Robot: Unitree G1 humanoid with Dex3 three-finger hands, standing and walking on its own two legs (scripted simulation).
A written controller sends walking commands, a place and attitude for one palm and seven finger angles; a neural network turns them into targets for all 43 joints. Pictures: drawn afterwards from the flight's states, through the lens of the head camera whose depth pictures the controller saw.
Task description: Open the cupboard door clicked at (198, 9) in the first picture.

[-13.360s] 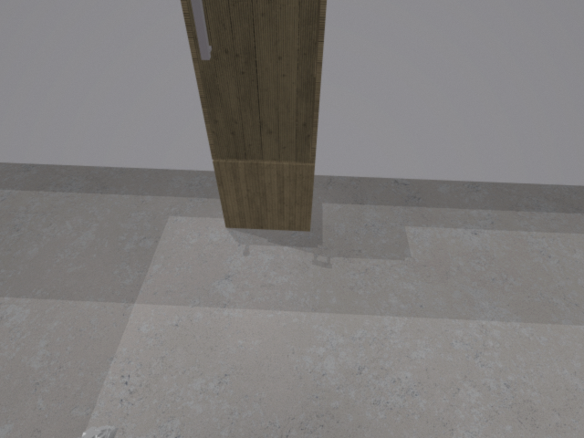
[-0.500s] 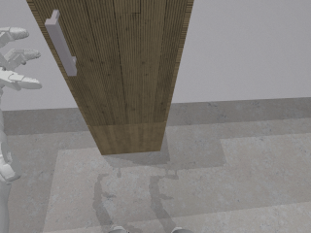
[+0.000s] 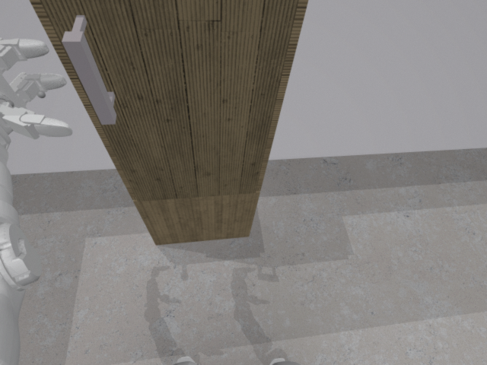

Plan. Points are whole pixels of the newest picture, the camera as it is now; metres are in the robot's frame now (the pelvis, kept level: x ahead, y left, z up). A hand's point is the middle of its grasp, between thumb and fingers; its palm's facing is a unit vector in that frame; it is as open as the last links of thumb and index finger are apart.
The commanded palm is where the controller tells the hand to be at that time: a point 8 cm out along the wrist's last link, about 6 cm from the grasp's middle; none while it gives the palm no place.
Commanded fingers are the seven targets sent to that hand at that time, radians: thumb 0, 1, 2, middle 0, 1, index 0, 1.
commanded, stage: move the hooked fingers beside the handle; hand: left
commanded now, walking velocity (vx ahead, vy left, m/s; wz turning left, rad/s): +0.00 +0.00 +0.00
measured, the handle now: (95, 74) +0.54 +0.20 +0.14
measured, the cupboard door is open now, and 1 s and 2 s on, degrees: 0 0 0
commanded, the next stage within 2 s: slide the fingers in behind the handle in 1.18 s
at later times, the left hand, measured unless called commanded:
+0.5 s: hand (35, 96) +0.48 +0.27 +0.15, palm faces +0.04 -1.00 +0.01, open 14.0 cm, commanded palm +0.47 +0.31 +0.14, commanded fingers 0.00 -0.50 0.30 -0.30 -1.20 -0.30 -1.20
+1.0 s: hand (36, 93) +0.50 +0.28 +0.14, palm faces +0.04 -1.00 +0.01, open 14.0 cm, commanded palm +0.47 +0.32 +0.14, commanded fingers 0.00 -0.50 0.30 -0.30 -1.20 -0.30 -1.20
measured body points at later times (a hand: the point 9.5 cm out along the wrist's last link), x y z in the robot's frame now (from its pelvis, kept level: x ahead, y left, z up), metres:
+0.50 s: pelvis -0.01 -0.01 +0.00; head +0.09 +0.01 +0.44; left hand +0.47 +0.32 +0.15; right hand +0.01 -0.30 -0.10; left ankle +0.00 +0.08 -0.71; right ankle -0.02 -0.13 -0.71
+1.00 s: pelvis +0.00 +0.00 +0.00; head +0.11 +0.02 +0.43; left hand +0.49 +0.33 +0.14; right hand -0.02 -0.28 -0.10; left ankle +0.00 +0.08 -0.71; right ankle -0.02 -0.13 -0.71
